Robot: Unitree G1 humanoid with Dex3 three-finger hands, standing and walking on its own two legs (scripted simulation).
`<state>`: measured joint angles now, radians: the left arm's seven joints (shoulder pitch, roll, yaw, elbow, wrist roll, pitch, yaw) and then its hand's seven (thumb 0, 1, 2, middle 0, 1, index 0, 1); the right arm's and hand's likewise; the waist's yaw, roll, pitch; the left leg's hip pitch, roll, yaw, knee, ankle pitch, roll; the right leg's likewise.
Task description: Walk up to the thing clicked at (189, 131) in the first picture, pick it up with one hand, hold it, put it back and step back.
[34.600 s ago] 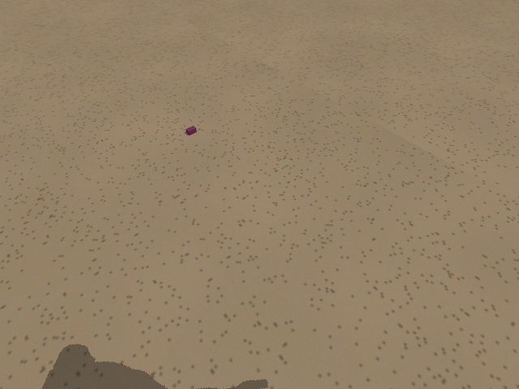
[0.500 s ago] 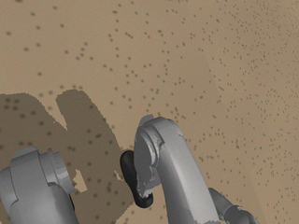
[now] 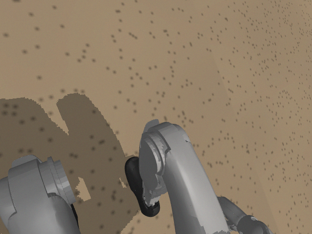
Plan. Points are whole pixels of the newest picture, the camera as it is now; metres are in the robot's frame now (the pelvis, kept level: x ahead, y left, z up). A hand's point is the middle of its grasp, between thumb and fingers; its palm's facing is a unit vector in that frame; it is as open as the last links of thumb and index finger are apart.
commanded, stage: close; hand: left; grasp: from above
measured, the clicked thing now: out of the picture +0.42 +0.38 -0.28
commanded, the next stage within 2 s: settle in 0.24 s
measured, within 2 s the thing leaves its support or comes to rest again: leaves its support in 0.62 s
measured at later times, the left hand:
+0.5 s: hand out of the picture +0.41 +0.37 -0.24, palm faces -0.45 -0.15 -0.88, open 6.2 cm
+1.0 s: hand out of the picture +0.41 +0.38 -0.15, palm faces -0.44 -0.11 -0.89, open 6.2 cm
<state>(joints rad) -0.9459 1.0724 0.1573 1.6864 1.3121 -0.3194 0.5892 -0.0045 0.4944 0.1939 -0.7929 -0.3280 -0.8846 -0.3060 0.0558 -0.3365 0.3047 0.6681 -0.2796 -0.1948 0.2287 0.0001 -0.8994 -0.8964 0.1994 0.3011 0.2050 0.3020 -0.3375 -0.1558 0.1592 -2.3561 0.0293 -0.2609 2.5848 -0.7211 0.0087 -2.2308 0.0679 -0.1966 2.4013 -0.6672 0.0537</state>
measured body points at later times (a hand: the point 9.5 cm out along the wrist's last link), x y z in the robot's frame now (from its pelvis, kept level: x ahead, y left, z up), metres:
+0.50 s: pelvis +0.00 +0.00 +0.00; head +0.26 +0.15 +0.34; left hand +0.43 +0.38 -0.19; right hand +0.09 -0.25 -0.06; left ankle +0.06 +0.12 -0.26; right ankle +0.11 -0.12 -0.26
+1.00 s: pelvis +0.00 +0.00 +0.02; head +0.22 +0.12 +0.39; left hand +0.42 +0.38 -0.10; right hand +0.12 -0.26 -0.06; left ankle +0.06 +0.12 -0.26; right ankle +0.11 -0.12 -0.26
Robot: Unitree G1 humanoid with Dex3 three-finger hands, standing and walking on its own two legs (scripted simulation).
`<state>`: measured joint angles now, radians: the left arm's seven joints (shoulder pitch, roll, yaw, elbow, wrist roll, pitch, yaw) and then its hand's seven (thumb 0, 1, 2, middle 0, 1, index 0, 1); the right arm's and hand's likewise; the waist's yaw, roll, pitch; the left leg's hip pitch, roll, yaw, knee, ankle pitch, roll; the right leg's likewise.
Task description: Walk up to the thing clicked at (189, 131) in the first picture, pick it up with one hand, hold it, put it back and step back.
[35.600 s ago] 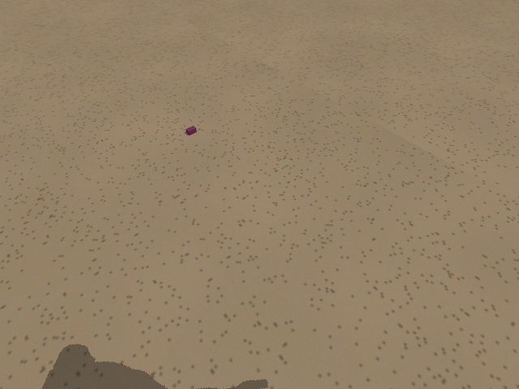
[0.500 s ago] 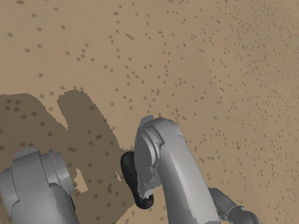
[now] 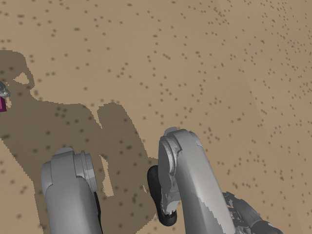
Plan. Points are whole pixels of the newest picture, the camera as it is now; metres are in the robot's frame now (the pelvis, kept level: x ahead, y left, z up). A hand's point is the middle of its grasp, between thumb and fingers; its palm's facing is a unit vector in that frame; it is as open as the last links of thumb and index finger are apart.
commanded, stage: settle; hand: left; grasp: from above
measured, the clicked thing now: out of the picture +0.45 +0.37 -0.21
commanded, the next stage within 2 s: lift in 0.28 s
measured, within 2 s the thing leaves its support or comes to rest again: neither
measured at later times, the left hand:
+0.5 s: hand out of the picture +0.43 +0.36 -0.12, palm faces -0.45 -0.06 -0.89, open 6.2 cm
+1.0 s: hand out of the picture +0.37 +0.35 +0.02, palm faces -0.45 -0.10 -0.89, open 6.2 cm
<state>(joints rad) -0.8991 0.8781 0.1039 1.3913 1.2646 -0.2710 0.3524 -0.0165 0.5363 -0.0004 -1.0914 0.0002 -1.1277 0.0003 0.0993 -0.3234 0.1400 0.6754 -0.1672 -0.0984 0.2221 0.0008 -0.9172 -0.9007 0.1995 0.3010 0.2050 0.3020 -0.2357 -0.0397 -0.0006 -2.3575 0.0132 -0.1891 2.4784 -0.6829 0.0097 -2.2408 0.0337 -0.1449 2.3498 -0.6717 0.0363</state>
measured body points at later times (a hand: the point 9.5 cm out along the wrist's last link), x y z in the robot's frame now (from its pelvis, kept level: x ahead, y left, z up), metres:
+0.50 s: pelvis -0.01 +0.00 +0.03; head +0.22 +0.09 +0.41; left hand +0.45 +0.36 -0.07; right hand +0.07 -0.27 -0.07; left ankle +0.07 +0.12 -0.28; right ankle +0.11 -0.12 -0.28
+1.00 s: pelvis -0.01 +0.00 +0.12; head +0.18 +0.07 +0.53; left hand +0.39 +0.36 +0.07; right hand +0.13 -0.25 +0.01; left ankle +0.07 +0.12 -0.28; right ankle +0.11 -0.12 -0.28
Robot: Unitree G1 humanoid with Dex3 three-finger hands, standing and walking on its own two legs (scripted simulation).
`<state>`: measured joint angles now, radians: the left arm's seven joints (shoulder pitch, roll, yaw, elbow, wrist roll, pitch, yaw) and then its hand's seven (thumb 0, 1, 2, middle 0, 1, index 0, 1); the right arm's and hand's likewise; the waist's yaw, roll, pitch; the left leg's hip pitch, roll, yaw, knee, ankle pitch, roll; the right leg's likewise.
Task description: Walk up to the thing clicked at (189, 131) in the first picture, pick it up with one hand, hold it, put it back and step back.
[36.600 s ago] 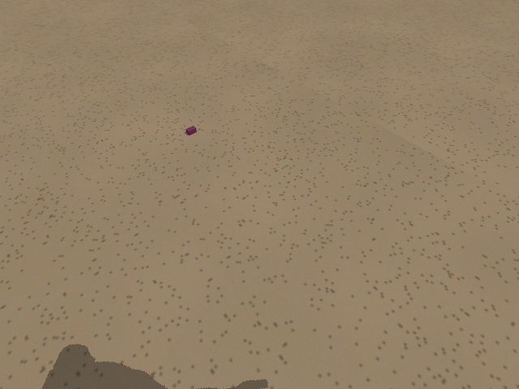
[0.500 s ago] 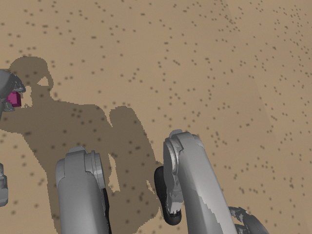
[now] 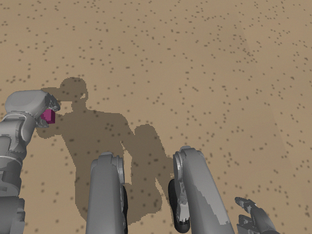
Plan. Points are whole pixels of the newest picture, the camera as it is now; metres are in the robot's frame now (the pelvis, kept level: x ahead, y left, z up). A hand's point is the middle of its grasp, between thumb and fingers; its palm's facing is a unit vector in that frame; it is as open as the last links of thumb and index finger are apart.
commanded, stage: lift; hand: left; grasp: from above
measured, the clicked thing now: (42, 117) +0.43 +0.32 -0.14
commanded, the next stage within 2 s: hold in 1.04 s
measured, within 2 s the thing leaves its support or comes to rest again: neither
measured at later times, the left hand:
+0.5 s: hand out of the picture +0.35 +0.28 +0.11, palm faces -0.45 -0.09 -0.89, open 6.1 cm
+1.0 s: hand out of the picture +0.37 +0.26 +0.21, palm faces -0.44 -0.08 -0.89, open 6.1 cm
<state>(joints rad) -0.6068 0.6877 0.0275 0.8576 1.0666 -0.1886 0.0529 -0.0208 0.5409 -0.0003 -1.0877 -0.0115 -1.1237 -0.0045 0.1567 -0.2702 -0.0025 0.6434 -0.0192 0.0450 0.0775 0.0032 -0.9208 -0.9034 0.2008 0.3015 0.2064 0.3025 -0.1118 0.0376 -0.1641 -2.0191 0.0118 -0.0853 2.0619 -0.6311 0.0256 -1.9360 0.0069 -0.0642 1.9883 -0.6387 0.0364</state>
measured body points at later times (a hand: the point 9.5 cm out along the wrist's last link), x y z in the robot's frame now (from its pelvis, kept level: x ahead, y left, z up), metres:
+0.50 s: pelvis +0.03 +0.00 +0.19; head +0.13 +0.03 +0.63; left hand +0.37 +0.29 +0.16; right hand +0.16 -0.25 +0.07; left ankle +0.09 +0.11 -0.40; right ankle +0.10 -0.13 -0.40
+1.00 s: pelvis +0.07 +0.00 +0.29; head +0.12 +0.01 +0.73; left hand +0.39 +0.26 +0.26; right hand +0.17 -0.25 +0.17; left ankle +0.09 +0.11 -0.40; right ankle +0.10 -0.13 -0.40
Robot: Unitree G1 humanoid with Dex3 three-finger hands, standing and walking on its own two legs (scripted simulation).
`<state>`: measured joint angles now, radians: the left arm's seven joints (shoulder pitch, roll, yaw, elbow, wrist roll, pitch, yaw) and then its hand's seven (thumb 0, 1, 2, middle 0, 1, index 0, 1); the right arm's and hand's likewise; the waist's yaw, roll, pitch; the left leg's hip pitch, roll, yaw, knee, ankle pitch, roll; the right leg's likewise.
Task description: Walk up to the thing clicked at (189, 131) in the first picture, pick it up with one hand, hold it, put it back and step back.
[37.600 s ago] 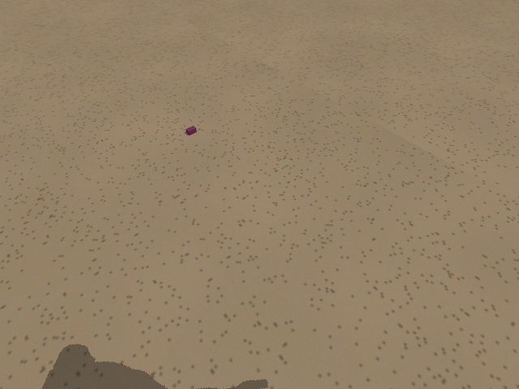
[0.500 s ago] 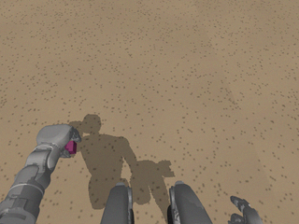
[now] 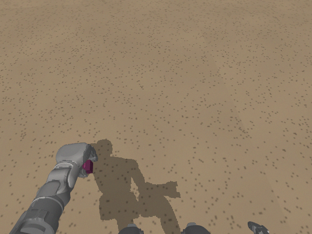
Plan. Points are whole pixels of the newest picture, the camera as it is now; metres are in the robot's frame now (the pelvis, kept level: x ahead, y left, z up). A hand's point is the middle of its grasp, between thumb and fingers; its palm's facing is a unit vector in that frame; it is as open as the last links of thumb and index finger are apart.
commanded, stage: lift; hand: left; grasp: from above
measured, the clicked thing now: (82, 167) +0.34 +0.24 -0.11
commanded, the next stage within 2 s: hold in 0.04 s
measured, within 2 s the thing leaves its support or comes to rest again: neither
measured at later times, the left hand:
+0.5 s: hand (79, 156) +0.34 +0.22 -0.02, palm faces -0.46 -0.04 -0.89, open 5.2 cm
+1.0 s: hand (80, 158) +0.32 +0.21 +0.00, palm faces -0.45 -0.03 -0.89, open 5.2 cm
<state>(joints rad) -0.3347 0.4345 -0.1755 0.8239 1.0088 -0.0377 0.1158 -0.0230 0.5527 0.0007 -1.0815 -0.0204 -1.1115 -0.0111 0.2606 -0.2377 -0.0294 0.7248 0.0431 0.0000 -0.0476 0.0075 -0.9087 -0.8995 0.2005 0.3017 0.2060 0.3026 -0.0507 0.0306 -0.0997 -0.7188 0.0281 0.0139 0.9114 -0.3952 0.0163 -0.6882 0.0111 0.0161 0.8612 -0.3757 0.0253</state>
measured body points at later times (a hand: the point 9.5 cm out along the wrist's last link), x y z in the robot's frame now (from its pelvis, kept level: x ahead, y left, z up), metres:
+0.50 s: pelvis +0.03 +0.00 +0.03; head +0.06 -0.01 +0.48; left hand +0.36 +0.22 +0.03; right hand +0.14 -0.27 -0.09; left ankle +0.03 +0.11 -0.69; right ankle +0.03 -0.14 -0.69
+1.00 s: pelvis +0.02 -0.01 +0.04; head +0.03 -0.03 +0.49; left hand +0.34 +0.21 +0.05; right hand +0.16 -0.27 -0.07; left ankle +0.03 +0.11 -0.69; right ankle +0.03 -0.14 -0.69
